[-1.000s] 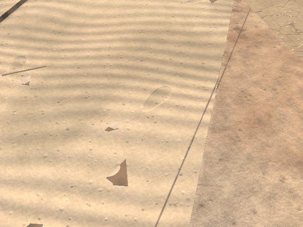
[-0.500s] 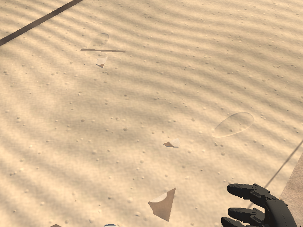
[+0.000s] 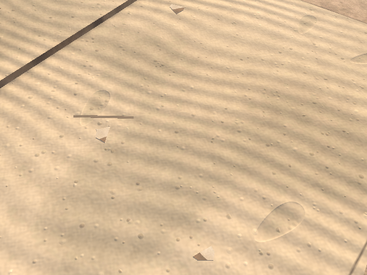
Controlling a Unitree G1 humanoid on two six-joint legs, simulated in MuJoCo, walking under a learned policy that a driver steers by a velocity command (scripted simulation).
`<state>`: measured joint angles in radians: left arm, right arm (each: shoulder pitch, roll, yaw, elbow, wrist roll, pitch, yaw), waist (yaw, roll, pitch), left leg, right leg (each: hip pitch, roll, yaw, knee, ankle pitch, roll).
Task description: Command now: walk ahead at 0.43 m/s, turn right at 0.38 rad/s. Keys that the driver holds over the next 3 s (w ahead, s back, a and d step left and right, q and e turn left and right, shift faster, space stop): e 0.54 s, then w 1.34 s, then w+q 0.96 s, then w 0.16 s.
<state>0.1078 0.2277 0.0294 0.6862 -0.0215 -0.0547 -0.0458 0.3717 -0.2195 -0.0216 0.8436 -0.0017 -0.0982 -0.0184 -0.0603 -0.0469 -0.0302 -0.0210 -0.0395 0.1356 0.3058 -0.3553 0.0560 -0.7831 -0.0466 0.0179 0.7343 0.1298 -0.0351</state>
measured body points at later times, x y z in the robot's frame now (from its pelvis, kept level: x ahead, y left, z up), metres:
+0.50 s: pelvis +0.19 +0.01 -0.01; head +0.23 -0.01 +0.44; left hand +0.42 +0.23 -0.10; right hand +0.30 -0.28 -0.10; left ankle +0.31 +0.14 -0.70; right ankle +0.23 -0.10 -0.74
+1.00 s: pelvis +0.28 -0.02 +0.00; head +0.28 -0.03 +0.45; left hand +0.54 +0.13 -0.09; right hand +0.21 -0.29 -0.13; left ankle +0.31 +0.12 -0.73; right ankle +0.23 -0.12 -0.74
